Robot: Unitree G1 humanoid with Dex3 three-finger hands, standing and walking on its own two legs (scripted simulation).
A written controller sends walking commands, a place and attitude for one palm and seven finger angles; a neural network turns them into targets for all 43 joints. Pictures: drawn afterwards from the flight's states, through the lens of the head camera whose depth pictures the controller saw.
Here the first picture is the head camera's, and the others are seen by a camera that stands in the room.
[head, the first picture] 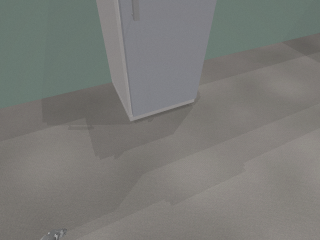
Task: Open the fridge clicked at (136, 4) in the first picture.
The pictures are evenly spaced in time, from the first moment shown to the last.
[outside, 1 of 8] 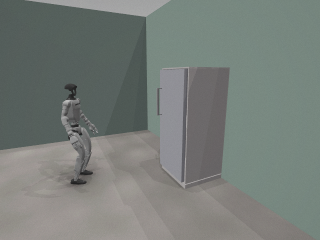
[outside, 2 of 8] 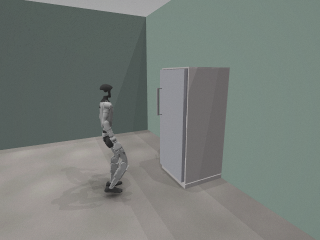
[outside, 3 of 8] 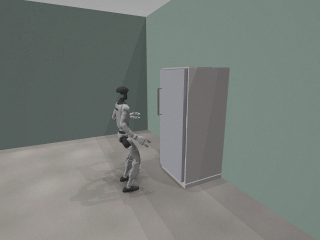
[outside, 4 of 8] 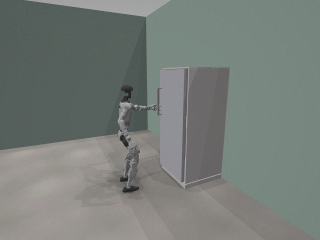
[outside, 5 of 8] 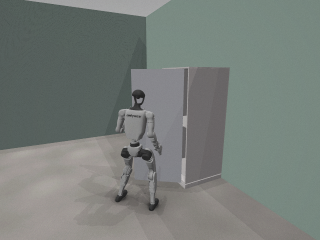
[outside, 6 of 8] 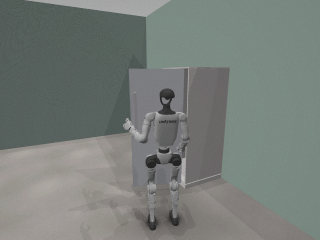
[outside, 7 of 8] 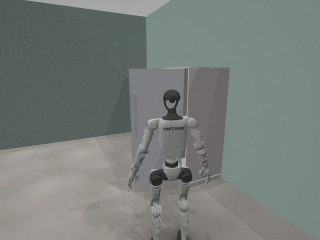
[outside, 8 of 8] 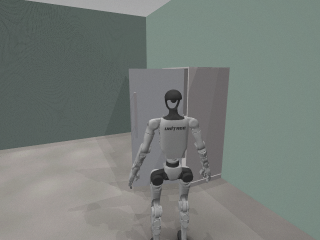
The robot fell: no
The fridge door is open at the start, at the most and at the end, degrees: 0 77 72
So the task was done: yes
